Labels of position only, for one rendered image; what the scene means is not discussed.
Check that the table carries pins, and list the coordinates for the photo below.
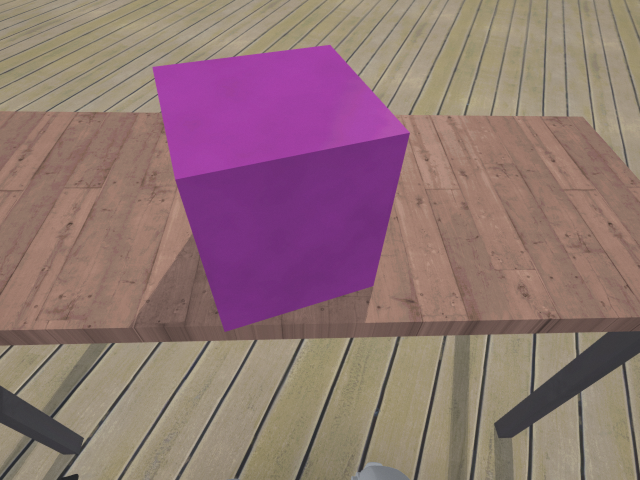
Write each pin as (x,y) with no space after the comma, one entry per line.
(499,225)

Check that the carton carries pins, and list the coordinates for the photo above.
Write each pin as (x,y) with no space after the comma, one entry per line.
(287,165)

